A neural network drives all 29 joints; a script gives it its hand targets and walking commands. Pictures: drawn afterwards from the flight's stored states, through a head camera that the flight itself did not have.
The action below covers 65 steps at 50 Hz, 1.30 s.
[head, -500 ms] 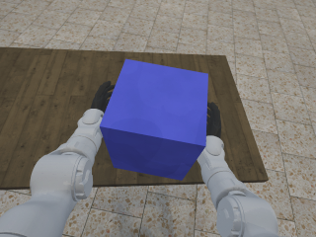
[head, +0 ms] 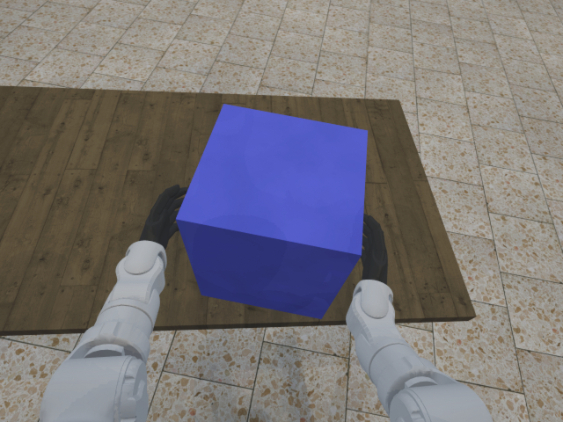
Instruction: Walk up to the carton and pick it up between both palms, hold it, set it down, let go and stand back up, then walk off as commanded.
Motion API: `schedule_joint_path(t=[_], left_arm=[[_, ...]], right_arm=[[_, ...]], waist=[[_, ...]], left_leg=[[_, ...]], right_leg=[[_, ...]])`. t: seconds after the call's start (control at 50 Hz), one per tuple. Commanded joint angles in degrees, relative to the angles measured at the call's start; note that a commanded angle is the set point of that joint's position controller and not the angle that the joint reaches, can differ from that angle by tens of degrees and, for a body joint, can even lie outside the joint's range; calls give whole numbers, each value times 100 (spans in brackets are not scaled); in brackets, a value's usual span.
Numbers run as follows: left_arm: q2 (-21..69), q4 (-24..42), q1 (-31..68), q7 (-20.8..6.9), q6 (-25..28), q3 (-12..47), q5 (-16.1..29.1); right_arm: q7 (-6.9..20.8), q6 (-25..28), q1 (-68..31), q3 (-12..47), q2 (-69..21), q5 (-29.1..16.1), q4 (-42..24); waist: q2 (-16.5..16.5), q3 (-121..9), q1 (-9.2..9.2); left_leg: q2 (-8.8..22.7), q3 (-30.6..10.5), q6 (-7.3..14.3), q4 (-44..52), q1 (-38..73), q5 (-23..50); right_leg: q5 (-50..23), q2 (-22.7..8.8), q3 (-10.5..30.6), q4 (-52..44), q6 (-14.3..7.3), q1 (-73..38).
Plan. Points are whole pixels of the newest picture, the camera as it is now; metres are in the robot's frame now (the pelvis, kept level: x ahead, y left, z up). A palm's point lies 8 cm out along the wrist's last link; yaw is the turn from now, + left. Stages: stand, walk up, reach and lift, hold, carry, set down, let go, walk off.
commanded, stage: set down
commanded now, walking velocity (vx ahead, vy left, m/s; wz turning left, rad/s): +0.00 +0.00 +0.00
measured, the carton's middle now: (276, 220) +0.40 -0.02 +0.00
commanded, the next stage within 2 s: none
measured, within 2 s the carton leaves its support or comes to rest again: neither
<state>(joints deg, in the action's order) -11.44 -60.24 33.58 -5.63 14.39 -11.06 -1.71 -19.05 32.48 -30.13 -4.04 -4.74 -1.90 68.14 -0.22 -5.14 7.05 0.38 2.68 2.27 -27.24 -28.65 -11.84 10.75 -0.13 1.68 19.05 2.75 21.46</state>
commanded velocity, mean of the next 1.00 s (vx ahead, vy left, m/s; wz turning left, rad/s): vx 0.00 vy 0.00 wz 0.00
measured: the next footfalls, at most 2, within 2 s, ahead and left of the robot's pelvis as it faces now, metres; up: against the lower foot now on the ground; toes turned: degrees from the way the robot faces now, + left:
none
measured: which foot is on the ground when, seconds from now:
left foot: down 0.00-1.00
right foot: down 0.00-1.00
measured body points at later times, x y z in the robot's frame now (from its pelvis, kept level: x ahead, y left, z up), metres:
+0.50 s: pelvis -0.04 +0.01 +0.00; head +0.01 +0.03 +0.45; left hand +0.35 +0.19 +0.00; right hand +0.27 -0.16 -0.01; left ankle +0.00 +0.08 -0.74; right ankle -0.03 -0.16 -0.74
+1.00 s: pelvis -0.03 +0.00 +0.00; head +0.04 +0.03 +0.44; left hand +0.28 +0.23 -0.01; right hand +0.21 -0.17 -0.01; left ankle +0.00 +0.08 -0.74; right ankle -0.03 -0.16 -0.74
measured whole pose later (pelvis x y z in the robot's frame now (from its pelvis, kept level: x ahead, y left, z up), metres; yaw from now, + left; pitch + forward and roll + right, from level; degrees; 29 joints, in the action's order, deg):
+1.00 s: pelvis -0.03 +0.00 +0.00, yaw +0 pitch +11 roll -3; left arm -16.8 -20.8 2.6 -11.8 5.5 -8.6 5.0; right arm -22.5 22.7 4.7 5.5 -4.7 -6.9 24.6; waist 0.1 -2.6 5.0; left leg 0.4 2.7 2.7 -27.3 -28.3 -9.7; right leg 8.7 -0.1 1.7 19.2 2.8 21.1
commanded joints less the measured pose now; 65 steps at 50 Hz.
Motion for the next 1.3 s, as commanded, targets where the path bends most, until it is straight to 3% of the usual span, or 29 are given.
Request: schedule_joint_path(t=[0.0,0.02,0.06,0.12,0.18,0.26,0.28,0.3,0.36,0.38,0.48,0.5,0.52,0.54,0.58,0.6,0.64,0.66,0.7,0.72,0.78,0.8,0.94,1.12,1.14,1.2,1.22,1.24,1.28], left_arm=[[-994,1368,1751,-167,195,304,1],[-966,1677,1030,-216,132,257,-5],[-996,1765,1233,-217,86,320,39],[-1180,1500,1306,-238,58,525,318],[-1269,2010,974,-259,-22,495,387],[-1520,1490,1647,-197,-95,926,759],[-1466,1809,1069,-183,-111,954,825],[-1395,2153,1102,-175,-100,1110,957],[-1544,2061,1006,-183,-187,999,885],[-1580,1954,1438,-156,-189,1121,948],[-1581,2289,492,-179,-297,1061,976],[-1520,2591,357,-177,-320,1043,959],[-1564,2524,-71,-285,-426,862,807],[-1590,2685,141,-322,-480,866,831],[-1587,3110,-354,-363,-531,752,808],[-1615,2987,-208,-411,-600,749,751],[-1712,3283,-368,-458,-695,601,667],[-1729,3618,-1213,-562,-797,361,591],[-1815,3832,-724,-535,-729,478,749],[-1917,4173,-1043,-541,-766,324,678],[-1917,4355,-1176,-568,-741,424,813],[-1891,4770,-1934,-573,-757,302,791],[-1975,5382,-2520,-717,-786,488,1076],[-2193,5884,-3511,-762,-758,611,1443],[-2108,5949,-3847,-761,-785,553,1391],[-2335,5851,-3678,-754,-744,774,1552],[-2319,5898,-4005,-752,-753,736,1588],[-2335,5875,-3756,-746,-732,876,1626],[-2439,5909,-3930,-730,-699,931,1720]], right_arm=[[-137,328,-818,188,354,-512,-1482],[-161,442,-228,471,197,-630,-1877],[-224,445,-354,398,302,-548,-2038],[-222,277,-538,297,371,-561,-2380],[-242,141,-33,496,288,-628,-2693],[-227,-384,-582,169,432,-608,-2641],[-254,-419,-100,430,108,-690,-3122],[-246,-475,-143,345,280,-689,-3432],[-252,-732,67,505,154,-699,-3329],[-243,-852,-210,286,350,-646,-3236],[-277,-910,497,386,220,-761,-3737],[-278,-876,714,451,271,-775,-3910],[-318,-870,1171,693,80,-870,-3861],[-327,-881,1046,590,230,-814,-3903],[-325,-835,1428,733,119,-871,-4183],[-382,-883,1306,617,235,-805,-4078],[-418,-851,1401,608,284,-773,-4433],[-457,-723,2225,1033,-80,-892,-4928],[-439,-773,1765,683,194,-758,-5042],[-417,-759,2087,800,105,-820,-5354],[-353,-791,2351,703,168,-756,-5609],[-345,-700,3155,958,-28,-890,-5899],[-378,-742,3716,965,94,-842,-6388],[-410,-838,4538,924,53,-709,-6952],[-396,-834,4821,1199,-119,-814,-7047],[-373,-1028,4641,978,40,-777,-7161],[-372,-994,4977,1116,-11,-796,-7200],[-381,-1083,4668,950,128,-718,-7267],[-377,-1167,4935,1068,0,-686,-7462]], waist=[[1149,-3276,-12],[986,-3388,-170],[1082,-3428,-102],[872,-3030,-178],[883,-2885,-369],[702,-2114,-182],[658,-2097,-367],[675,-2422,-195],[799,-2025,-378],[854,-2056,-206],[874,-1915,-437],[868,-2088,-337],[870,-1926,-557],[832,-2113,-402],[870,-1997,-582],[871,-1741,-407],[922,-1895,-554],[737,-1901,-811],[901,-2054,-647],[852,-2029,-805],[958,-2137,-743],[975,-2167,-947],[916,-1852,-902],[782,-967,-971],[838,-828,-1216],[744,-615,-990],[811,-480,-1185],[853,-524,-1043],[846,-319,-1167]], left_leg=[[-31,-184,-968,-701,2967,3698],[-77,-137,-926,-766,3146,3982],[-6,-187,-995,-784,3109,3857],[0,-97,-868,-565,2687,2850],[51,-82,-833,-480,2793,2463],[178,-129,-676,-150,2271,414],[143,-105,-585,-142,2328,420],[178,-161,-619,-131,2597,559],[201,-209,-593,-70,2605,261],[227,-233,-578,56,2557,-85],[284,-344,-589,59,2941,223],[270,-327,-606,0,3182,538],[288,-341,-622,-14,3292,769],[302,-319,-629,-59,3449,917],[280,-301,-643,-48,3603,1052],[250,-266,-634,1,3537,938],[283,-279,-666,-35,3571,1077],[203,-247,-611,-43,3862,1358],[228,-208,-662,-54,3601,1231],[235,-240,-650,-26,3684,1276],[278,-302,-710,51,3633,1045],[297,-347,-713,0,3871,1460],[332,-372,-751,81,3883,1445],[448,-411,-737,301,3698,798],[473,-496,-755,313,3771,868],[596,-535,-754,437,3508,328],[560,-512,-708,454,3349,199],[637,-547,-712,509,3259,-119],[653,-564,-684,594,3223,-404]], right_leg=[[-3158,487,-446,144,-241,-427],[-3656,517,-444,186,-214,-797],[-3257,487,-488,159,-227,-542],[-2407,436,-448,26,-275,-470],[-2081,392,-429,48,-311,-565],[-432,329,-483,-43,-372,-37],[-523,270,-368,-23,-359,-195],[-688,322,-486,52,-352,-301],[-359,278,-477,25,-369,-202],[-77,283,-521,-46,-421,-100],[-333,272,-530,7,-411,-277],[-591,321,-609,1,-423,-394],[-754,257,-489,-26,-384,-558],[-885,302,-547,-18,-391,-564],[-881,299,-521,-89,-367,-563],[-800,308,-534,-141,-377,-520],[-924,301,-524,-94,-392,-682],[-1257,241,-404,-143,-325,-1021],[-1040,279,-484,-102,-377,-791],[-1112,252,-414,-122,-352,-796],[-804,279,-428,-114,-367,-793],[-1199,241,-393,-73,-368,-948],[-1026,288,-402,-134,-431,-1116],[-577,228,-335,-259,-469,-1190],[-492,230,-352,-208,-465,-1305],[-170,183,-376,-274,-496,-1249],[-140,151,-315,-241,-481,-1371],[49,166,-338,-234,-501,-1321],[132,114,-351,-257,-497,-1377]])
